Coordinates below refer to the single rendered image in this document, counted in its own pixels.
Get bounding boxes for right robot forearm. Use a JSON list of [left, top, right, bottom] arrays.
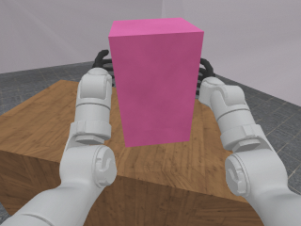
[[198, 76, 288, 184]]

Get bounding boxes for carton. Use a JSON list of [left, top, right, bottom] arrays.
[[108, 17, 204, 148]]

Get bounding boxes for left robot hand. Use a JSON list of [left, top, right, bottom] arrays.
[[91, 49, 115, 87]]

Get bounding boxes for robot right upper arm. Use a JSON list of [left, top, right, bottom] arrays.
[[225, 148, 301, 226]]

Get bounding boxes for left robot forearm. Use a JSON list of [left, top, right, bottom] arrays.
[[59, 67, 112, 178]]

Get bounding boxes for right robot hand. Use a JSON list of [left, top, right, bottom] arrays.
[[196, 58, 215, 95]]

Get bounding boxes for robot left upper arm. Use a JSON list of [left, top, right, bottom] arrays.
[[0, 144, 118, 226]]

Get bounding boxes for pedestal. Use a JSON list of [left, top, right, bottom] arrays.
[[0, 79, 264, 226]]

